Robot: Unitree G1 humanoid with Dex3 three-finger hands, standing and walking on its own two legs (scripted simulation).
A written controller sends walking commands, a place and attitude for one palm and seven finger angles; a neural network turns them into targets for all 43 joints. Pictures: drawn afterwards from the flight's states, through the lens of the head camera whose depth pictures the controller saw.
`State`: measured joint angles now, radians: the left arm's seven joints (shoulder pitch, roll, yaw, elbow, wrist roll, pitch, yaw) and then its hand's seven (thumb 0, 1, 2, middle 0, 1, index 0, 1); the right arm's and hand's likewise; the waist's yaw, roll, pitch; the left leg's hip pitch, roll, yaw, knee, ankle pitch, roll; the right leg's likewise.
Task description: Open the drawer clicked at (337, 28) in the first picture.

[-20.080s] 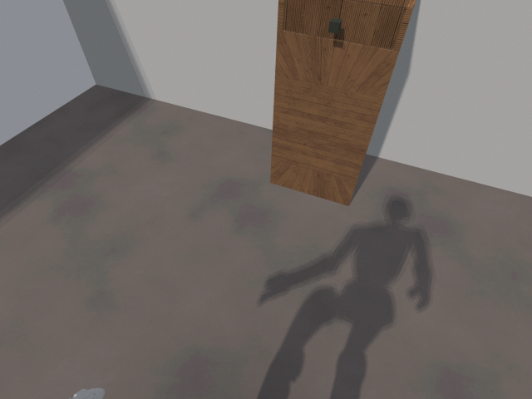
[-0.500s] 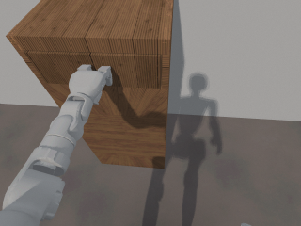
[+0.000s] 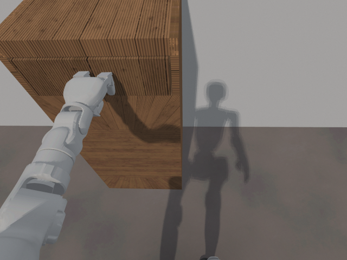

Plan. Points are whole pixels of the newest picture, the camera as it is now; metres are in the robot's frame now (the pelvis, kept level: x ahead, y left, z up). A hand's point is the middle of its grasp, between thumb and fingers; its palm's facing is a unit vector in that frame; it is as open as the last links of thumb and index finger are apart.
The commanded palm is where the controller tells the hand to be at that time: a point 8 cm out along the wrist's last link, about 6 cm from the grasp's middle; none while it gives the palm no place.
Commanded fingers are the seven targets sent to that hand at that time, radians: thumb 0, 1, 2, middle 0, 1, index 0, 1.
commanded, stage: pull the drawer open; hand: left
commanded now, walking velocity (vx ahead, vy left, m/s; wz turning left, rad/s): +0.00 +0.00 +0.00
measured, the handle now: (91, 89) +0.50 +0.20 +0.10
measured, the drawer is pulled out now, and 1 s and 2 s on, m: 0.00 0.04 0.09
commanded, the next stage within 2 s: none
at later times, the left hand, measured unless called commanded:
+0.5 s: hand (91, 118) +0.43 +0.20 +0.08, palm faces -0.02 +0.00 -1.00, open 6.4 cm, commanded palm +0.41 +0.20 +0.14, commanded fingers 0.00 0.90 0.90 -0.40 -1.35 -0.40 -1.35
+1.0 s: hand (90, 118) +0.43 +0.20 +0.08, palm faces -0.03 +0.01 -1.00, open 6.4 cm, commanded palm +0.41 +0.19 +0.14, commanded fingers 0.00 0.90 0.90 -0.40 -1.35 -0.40 -1.35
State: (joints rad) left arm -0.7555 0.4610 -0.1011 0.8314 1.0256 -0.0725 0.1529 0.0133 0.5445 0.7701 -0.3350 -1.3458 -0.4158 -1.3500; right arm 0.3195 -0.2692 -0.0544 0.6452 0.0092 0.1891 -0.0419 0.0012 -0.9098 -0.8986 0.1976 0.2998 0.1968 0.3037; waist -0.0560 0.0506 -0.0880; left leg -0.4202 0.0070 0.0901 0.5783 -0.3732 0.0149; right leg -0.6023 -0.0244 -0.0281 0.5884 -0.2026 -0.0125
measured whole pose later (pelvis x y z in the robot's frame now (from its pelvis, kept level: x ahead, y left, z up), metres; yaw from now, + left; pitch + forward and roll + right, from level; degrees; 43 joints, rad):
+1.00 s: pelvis -0.02 -0.01 +0.00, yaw +2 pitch +10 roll +1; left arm -0.78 0.45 -0.16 0.88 1.02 -0.10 0.18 -0.01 0.55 0.79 -0.34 -1.35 -0.42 -1.35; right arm 0.34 -0.27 -0.05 0.69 0.01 0.16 -0.05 0.00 -0.91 -0.90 0.20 0.30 0.20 0.30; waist -0.04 0.05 -0.07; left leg -0.43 -0.01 0.06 0.60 -0.35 0.01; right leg -0.59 -0.05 -0.06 0.60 -0.19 -0.02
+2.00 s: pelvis +0.01 -0.01 +0.00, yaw +2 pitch +7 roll +1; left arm -0.42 0.41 -0.17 0.40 0.99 -0.02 0.07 0.01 0.54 0.75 -0.34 -1.35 -0.42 -1.35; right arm 0.16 -0.22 0.00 0.60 0.01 0.19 -0.03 0.00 -0.91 -0.90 0.20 0.30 0.20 0.30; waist 0.04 0.06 -0.07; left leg -0.29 0.00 0.05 0.54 -0.37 0.00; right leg -0.46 -0.03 -0.06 0.57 -0.23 -0.02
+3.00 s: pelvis +0.00 -0.01 +0.01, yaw +2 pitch +2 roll +1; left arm 0.03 0.40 -0.13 -0.05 0.99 0.03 0.08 0.00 0.55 0.71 -0.35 -1.35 -0.42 -1.35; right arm 0.11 -0.21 0.02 0.60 -0.02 0.15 0.01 0.01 -0.91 -0.90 0.20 0.30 0.20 0.30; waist 0.09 0.08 -0.04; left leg -0.19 0.00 0.05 0.51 -0.35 0.00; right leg -0.38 -0.03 -0.06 0.55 -0.22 -0.02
